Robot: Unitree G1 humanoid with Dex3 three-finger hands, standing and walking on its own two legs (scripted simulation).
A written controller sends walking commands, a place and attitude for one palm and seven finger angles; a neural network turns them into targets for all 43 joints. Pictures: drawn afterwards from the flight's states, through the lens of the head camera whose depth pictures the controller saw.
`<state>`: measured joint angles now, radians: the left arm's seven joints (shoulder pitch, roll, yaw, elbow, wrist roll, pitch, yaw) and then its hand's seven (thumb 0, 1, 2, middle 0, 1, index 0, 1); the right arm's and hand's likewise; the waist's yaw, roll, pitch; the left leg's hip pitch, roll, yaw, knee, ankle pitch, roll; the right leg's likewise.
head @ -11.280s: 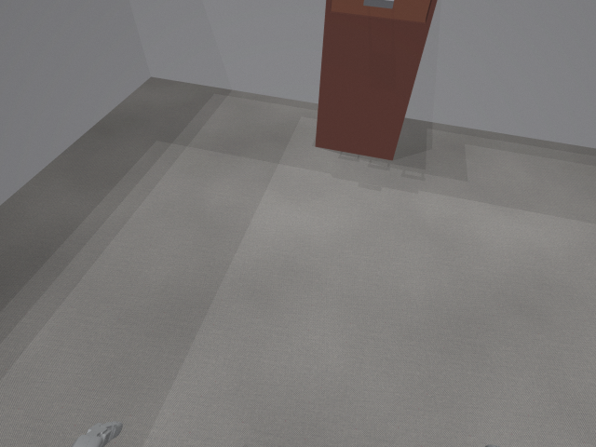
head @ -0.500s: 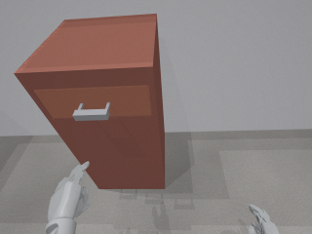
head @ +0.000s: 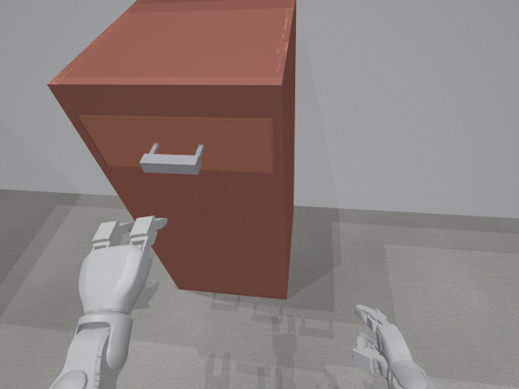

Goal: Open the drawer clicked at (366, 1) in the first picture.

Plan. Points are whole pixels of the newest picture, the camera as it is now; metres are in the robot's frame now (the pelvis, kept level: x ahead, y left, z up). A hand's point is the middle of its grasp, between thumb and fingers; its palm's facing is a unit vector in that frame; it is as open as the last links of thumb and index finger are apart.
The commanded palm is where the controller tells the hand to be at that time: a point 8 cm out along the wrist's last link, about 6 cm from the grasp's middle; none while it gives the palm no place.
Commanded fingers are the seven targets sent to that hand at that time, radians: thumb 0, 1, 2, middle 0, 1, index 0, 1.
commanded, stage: raise the hand with hooked fingers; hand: left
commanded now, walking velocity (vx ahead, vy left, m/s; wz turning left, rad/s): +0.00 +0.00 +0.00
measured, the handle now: (174, 156) +0.52 +0.25 +0.05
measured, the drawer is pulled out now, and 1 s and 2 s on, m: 0.00 0.00 0.00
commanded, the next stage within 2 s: move the hooked fingers above the handle in 1.16 s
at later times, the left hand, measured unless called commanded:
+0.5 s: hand (107, 238) +0.28 +0.25 +0.12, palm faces +0.12 -0.07 -0.99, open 13.3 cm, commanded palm +0.25 +0.25 +0.18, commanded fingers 0.00 -0.50 0.30 -0.30 -1.20 -0.30 -1.20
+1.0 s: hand (94, 212) +0.30 +0.26 +0.15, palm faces +0.00 -0.07 -1.00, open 13.8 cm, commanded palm +0.27 +0.27 +0.22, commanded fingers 0.00 -0.50 0.30 -0.30 -1.20 -0.30 -1.20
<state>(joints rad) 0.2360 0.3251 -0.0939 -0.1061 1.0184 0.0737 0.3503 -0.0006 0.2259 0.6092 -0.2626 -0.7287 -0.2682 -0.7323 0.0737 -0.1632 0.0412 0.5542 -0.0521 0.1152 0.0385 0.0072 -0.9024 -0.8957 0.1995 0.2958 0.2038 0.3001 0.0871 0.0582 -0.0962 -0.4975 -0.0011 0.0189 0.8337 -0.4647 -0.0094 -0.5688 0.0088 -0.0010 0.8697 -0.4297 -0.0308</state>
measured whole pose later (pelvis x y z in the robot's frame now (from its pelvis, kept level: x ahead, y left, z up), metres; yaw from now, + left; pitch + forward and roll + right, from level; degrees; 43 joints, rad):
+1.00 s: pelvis -0.01 +0.02 +0.04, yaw +1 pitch +0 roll +0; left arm -0.12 0.53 -0.02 0.00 0.88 -0.01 -0.08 -0.01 -0.49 0.30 -0.31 -1.20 -0.32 -1.20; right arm 0.15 -0.26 0.00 0.62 0.01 0.12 -0.01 0.01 -0.90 -0.90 0.20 0.30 0.20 0.30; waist 0.08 0.08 0.02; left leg -0.19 -0.03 0.00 0.44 -0.26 0.02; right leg -0.24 -0.01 -0.01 0.46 -0.23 0.00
